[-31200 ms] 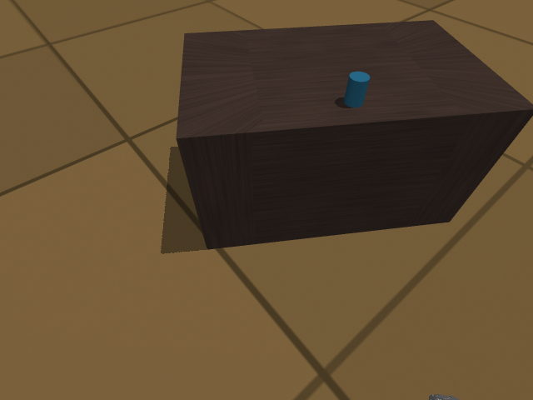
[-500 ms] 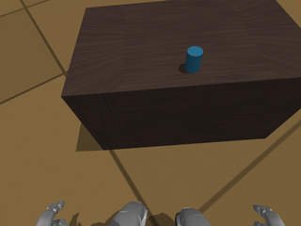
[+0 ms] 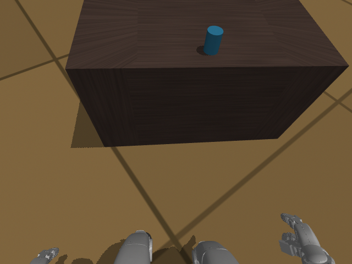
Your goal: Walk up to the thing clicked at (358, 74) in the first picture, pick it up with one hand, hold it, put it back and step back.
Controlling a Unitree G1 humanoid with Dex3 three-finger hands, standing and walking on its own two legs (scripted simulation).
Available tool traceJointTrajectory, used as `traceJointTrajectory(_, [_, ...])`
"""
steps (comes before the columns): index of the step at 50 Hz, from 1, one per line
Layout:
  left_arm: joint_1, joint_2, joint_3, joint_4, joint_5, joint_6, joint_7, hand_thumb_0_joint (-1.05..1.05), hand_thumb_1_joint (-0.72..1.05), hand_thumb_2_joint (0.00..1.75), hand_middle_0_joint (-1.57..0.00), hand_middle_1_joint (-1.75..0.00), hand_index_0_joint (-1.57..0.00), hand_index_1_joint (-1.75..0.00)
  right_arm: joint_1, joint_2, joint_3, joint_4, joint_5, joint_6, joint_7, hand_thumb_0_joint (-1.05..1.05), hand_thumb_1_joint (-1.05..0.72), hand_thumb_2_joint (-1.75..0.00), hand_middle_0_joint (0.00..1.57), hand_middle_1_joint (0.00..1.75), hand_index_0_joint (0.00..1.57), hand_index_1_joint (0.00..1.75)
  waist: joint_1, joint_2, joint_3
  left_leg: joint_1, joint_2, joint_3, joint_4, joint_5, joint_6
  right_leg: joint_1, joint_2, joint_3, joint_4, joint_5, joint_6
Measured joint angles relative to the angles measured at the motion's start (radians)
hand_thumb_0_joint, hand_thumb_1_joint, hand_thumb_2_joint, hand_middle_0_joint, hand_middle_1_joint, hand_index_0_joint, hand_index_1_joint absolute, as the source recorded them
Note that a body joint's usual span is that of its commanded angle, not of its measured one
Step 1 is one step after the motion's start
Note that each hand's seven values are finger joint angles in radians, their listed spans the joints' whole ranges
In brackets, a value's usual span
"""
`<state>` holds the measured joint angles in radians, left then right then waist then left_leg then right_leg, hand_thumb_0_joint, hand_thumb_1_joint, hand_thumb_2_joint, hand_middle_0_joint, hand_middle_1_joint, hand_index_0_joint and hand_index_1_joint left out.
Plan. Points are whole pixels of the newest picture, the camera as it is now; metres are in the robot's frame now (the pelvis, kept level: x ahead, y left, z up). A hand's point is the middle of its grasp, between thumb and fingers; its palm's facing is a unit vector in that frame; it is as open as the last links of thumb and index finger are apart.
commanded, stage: step back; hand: right
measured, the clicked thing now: (212, 40) +0.89 -0.13 -0.06
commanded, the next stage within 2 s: stand in 1.64 s
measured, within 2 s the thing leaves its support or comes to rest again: neither
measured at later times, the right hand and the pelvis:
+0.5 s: hand out of the picture -0.08 -0.28 -0.15, palm faces -0.16 +0.90 -0.40, open 7.4 cm; pelvis -0.17 -0.02 -0.01, yaw +6 degrees
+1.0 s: hand out of the picture -0.14 -0.30 -0.15, palm faces -0.11 +0.92 -0.38, open 7.4 cm; pelvis -0.24 -0.03 +0.00, yaw +4 degrees
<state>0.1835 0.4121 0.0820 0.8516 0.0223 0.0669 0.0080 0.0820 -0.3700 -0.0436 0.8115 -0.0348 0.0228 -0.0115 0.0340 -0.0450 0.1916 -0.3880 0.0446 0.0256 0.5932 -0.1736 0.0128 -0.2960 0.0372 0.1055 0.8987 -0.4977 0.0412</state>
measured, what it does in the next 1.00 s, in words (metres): walks backwards: right foot, then left foot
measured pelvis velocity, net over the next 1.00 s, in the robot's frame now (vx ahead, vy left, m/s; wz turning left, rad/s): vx -0.24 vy -0.03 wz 0.08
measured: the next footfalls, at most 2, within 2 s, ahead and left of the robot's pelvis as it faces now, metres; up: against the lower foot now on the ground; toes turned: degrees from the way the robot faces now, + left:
right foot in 0.06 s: -0.02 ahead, -0.14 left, +0.00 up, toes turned +1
left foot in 0.42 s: -0.17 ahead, +0.10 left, +0.00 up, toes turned +3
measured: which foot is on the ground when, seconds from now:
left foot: down 0.00-0.10, up 0.12-0.40, down 0.42-1.00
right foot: up 0.00-0.04, down 0.06-0.46, up 0.48-0.72, down 0.74-1.00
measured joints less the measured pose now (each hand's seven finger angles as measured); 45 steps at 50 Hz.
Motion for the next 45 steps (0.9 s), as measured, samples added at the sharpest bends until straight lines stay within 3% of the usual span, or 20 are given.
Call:
traceJointTrajectory(3, [0.013,-0.011,-0.005,0.019,0.002,-0.012,-0.009,0.01,0.91,0.9,-0.2,-0.3,-0.2,-0.3,-0.024,-0.021,-0.001,-0.01,0.003,0.015,0.004,0.01,-0.9,-0.9,0.21,0.3,0.21,0.3,0.009,0.029,-0.002,-0.052,0.023,0.015,0.049,0.011,-0.019,0.079,-0.022,-0.05,-0.218,0.066,-0.027])
traceJointTrajectory(5, [0.014,-0.046,-0.009,0.035,0.012,-0.017,-0.015,0.01,0.91,0.9,-0.2,-0.3,-0.2,-0.3,-0.03,-0.045,-0.011,0.003,0.009,0.029,0.002,0.01,-0.9,-0.9,0.21,0.3,0.21,0.3,-0.008,0.104,0.005,-0.077,0.042,-0.042,0.086,-0.023,-0.015,0.084,0.015,-0.089,-0.232,0.094,-0.044])
traceJointTrajectory(8, [0.05,-0.053,-0.016,0.026,0.022,-0.012,-0.025,0.01,0.91,0.9,-0.21,-0.3,-0.2,-0.3,0.013,-0.032,-0.015,0.034,0.017,0.045,-0.01,0.01,-0.9,-0.9,0.21,0.3,0.2,0.3,0.017,0.073,-0.043,-0.134,-0.072,-0.103,0.299,-0.268,-0.021,0.04,-0.029,-0.065,-0.212,0.115,-0.061])
traceJointTrajectory(10, [0.061,-0.056,-0.017,0.025,0.022,-0.008,-0.019,0.01,0.91,0.9,-0.21,-0.3,-0.21,-0.3,0.045,-0.033,-0.01,0.048,0.024,0.043,-0.008,0.01,-0.9,-0.9,0.21,0.3,0.2,0.3,0.023,0.056,-0.065,-0.143,-0.132,-0.135,0.439,-0.283,-0.021,0.03,-0.055,-0.053,-0.245,0.15,-0.06])
traceJointTrajectory(13, [0.047,-0.059,-0.01,0.01,0.022,-0.005,-0.01,0.01,0.9,0.9,-0.21,-0.3,-0.21,-0.3,0.093,-0.042,-0.007,0.059,0.027,0.03,-0.013,0.01,-0.9,-0.9,0.21,0.3,0.2,0.3,0.003,0.066,-0.083,-0.118,-0.16,-0.163,0.533,-0.27,-0.029,0.003,-0.069,-0.077,-0.281,0.196,-0.055])
traceJointTrajectory(16, [0.01,-0.051,-0.007,-0.031,0.025,-0.012,0.001,0.01,0.9,0.9,-0.21,-0.31,-0.21,-0.3,0.124,-0.043,-0.002,0.072,0.023,0.024,-0.021,0.01,-0.9,-0.9,0.21,0.3,0.2,0.3,-0.012,0.075,-0.07,-0.039,-0.138,-0.146,0.461,-0.304,-0.04,-0.035,-0.072,-0.111,-0.275,0.221,-0.056])
traceJointTrajectory(19, [-0.045,-0.037,-0.005,-0.073,0.024,-0.014,0.011,0.01,0.9,0.9,-0.21,-0.3,-0.21,-0.3,0.141,-0.028,0.002,0.081,0.014,0.019,-0.022,0.01,-0.9,-0.9,0.21,0.3,0.2,0.3,-0.027,0.065,-0.041,0.051,-0.098,-0.093,0.284,-0.327,-0.039,-0.079,-0.085,-0.153,-0.24,0.232,-0.054])
traceJointTrajectory(21, [-0.078,-0.026,-0.006,-0.094,0.017,-0.012,0.012,0.01,0.9,0.9,-0.21,-0.3,-0.21,-0.3,0.147,-0.016,0.005,0.085,0.01,0.01,-0.017,0.01,-0.9,-0.9,0.21,0.3,0.2,0.3,-0.033,0.046,-0.025,0.127,-0.082,-0.061,0.097,-0.239,-0.025,-0.116,-0.1,-0.172,-0.193,0.23,-0.048])
traceJointTrajectory(23, [-0.107,-0.006,-0.003,-0.09,0.011,-0.004,0.011,0.0,0.91,0.9,-0.21,-0.3,-0.21,-0.3,0.128,0.022,0.005,0.103,0.003,0.006,-0.014,0.01,-0.9,-0.9,0.21,0.3,0.2,0.3,-0.016,-0.034,0.012,0.155,-0.124,-0.022,0.05,-0.185,0.002,-0.134,-0.14,-0.131,-0.153,0.233,-0.049])
traceJointTrajectory(24, [-0.106,-0.007,-0.004,-0.081,0.006,0.0,0.01,0.0,0.91,0.9,-0.2,-0.3,-0.2,-0.3,0.127,0.03,0.01,0.104,-0.001,0.006,-0.007,0.01,-0.9,-0.9,0.21,0.3,0.2,0.3,-0.011,-0.046,0.008,0.15,-0.123,-0.013,0.054,-0.179,0.009,-0.145,-0.126,-0.11,-0.126,0.165,-0.052])
traceJointTrajectory(26, [-0.096,-0.024,-0.013,-0.055,0.002,0.013,0.007,0.0,0.91,0.9,-0.2,-0.3,-0.2,-0.3,0.13,0.026,0.017,0.099,-0.006,0.005,0.001,0.01,-0.9,-0.9,0.21,0.3,0.21,0.3,-0.031,-0.013,-0.014,0.127,-0.088,-0.036,0.068,-0.17,0.018,-0.17,-0.057,-0.082,0.016,0.013,-0.049])
traceJointTrajectory(28, [-0.084,-0.031,-0.018,-0.034,-0.005,0.018,-0.002,0.0,0.91,0.9,-0.2,-0.3,-0.2,-0.3,0.129,0.024,0.019,0.096,-0.012,0.002,-0.003,0.01,-0.9,-0.9,0.21,0.3,0.21,0.3,-0.039,0.007,-0.035,0.118,-0.059,-0.054,0.045,-0.141,0.017,-0.176,-0.002,-0.042,0.156,-0.018,-0.052])
traceJointTrajectory(30, [-0.063,-0.031,-0.017,-0.022,-0.011,0.012,-0.008,0.01,0.91,0.9,-0.2,-0.3,-0.2,-0.3,0.121,0.023,0.02,0.093,-0.013,-0.003,-0.006,0.01,-0.9,-0.9,0.21,0.3,0.21,0.3,-0.029,0.006,-0.061,0.105,-0.041,-0.048,0.015,-0.109,0.01,-0.162,0.023,-0.003,0.222,0.006,-0.056])
traceJointTrajectory(32, [-0.037,-0.027,-0.015,-0.008,-0.01,0.001,-0.015,0.01,0.91,0.9,-0.2,-0.3,-0.2,-0.3,0.106,0.019,0.016,0.088,-0.013,-0.008,-0.003,0.01,-0.9,-0.9,0.21,0.3,0.21,0.3,-0.021,0.001,-0.082,0.089,-0.032,-0.039,-0.001,-0.088,0.007,-0.104,0.013,0.007,0.156,0.024,-0.05])
traceJointTrajectory(36, [0.021,-0.018,-0.019,0.046,-0.002,-0.029,-0.021,0.0,0.91,0.9,-0.2,-0.3,-0.2,-0.3,0.062,0.005,0.006,0.065,-0.019,-0.012,0.013,0.01,-0.9,-0.9,0.21,0.3,0.21,0.3,-0.01,-0.003,-0.109,0.046,-0.016,-0.002,0.024,-0.081,0.006,0.064,-0.036,-0.03,-0.183,-0.008,-0.038])
traceJointTrajectory(38, [0.034,-0.038,-0.017,0.09,0.006,-0.05,-0.014,0.01,0.91,0.9,-0.2,-0.3,-0.2,-0.3,0.041,-0.015,-0.003,0.06,-0.016,-0.007,0.017,0.01,-0.9,-0.9,0.21,0.3,0.21,0.3,-0.012,0.049,-0.1,0.024,0.022,-0.014,0.077,-0.097,0.003,0.13,-0.008,-0.057,-0.33,0.12,-0.037])
traceJointTrajectory(39, [0.043,-0.052,-0.019,0.106,0.014,-0.06,-0.012,0.01,0.91,0.9,-0.2,-0.3,-0.2,-0.3,0.041,-0.025,-0.008,0.063,-0.013,-0.003,0.015,0.01,-0.9,-0.9,0.21,0.3,0.21,0.3,-0.018,0.083,-0.097,0.017,0.033,-0.043,0.108,-0.137,0.011,0.145,0.013,-0.072,-0.345,0.144,-0.036])
traceJointTrajectory(41, [0.076,-0.061,-0.023,0.12,0.025,-0.071,-0.014,0.01,0.91,0.9,-0.2,-0.3,-0.2,-0.3,0.065,-0.026,-0.013,0.079,-0.011,0.004,0.013,0.01,-0.9,-0.9,0.21,0.3,0.21,0.3,-0.001,0.091,-0.13,-0.005,0.002,-0.073,0.165,-0.24,0.002,0.135,0.011,-0.068,-0.337,0.142,-0.045])
traceJointTrajectory(43, [0.099,-0.06,-0.024,0.133,0.027,-0.073,-0.014,0.01,0.91,0.9,-0.21,-0.3,-0.21,-0.3,0.082,-0.026,-0.014,0.1,-0.004,0.003,0.023,0.01,-0.9,-0.9,0.21,0.3,0.2,0.3,0.016,0.078,-0.148,-0.005,-0.025,-0.075,0.206,-0.256,-0.005,0.127,-0.011,-0.052,-0.326,0.132,-0.054])
traceJointTrajectory(45, [0.107,-0.062,-0.024,0.142,0.026,-0.077,-0.014,0.01,0.91,0.9,-0.21,-0.3,-0.21,-0.3,0.101,-0.034,-0.018,0.117,0.0,-0.002,0.031,0.01,-0.9,-0.9,0.21,0.3,0.2,0.3,0.009,0.085,-0.154,0.005,-0.031,-0.081,0.199,-0.236,-0.008,0.132,-0.024,-0.062,-0.338,0.143,-0.044])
